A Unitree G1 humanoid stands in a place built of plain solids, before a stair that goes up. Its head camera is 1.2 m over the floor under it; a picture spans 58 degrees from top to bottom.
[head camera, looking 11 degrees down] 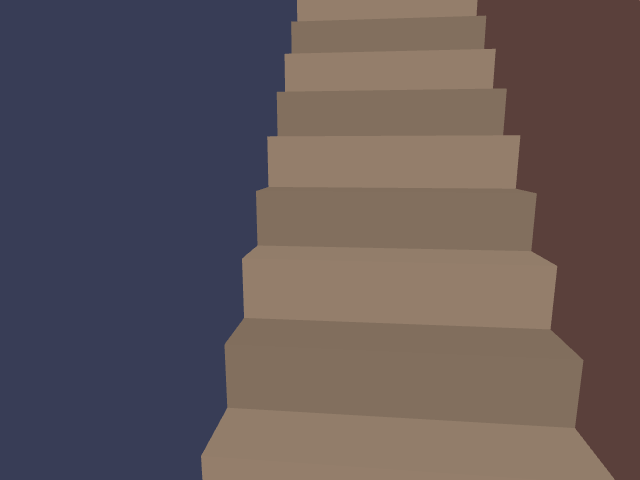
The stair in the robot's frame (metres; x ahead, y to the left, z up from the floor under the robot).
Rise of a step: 0.21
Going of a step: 0.22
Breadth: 1.03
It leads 6 degrees to the right of straight ahead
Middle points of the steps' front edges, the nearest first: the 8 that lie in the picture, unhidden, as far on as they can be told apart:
0.95 -0.20 0.43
1.17 -0.22 0.64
1.39 -0.25 0.86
1.61 -0.27 1.07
1.83 -0.29 1.28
2.05 -0.31 1.50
2.27 -0.33 1.71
2.49 -0.36 1.92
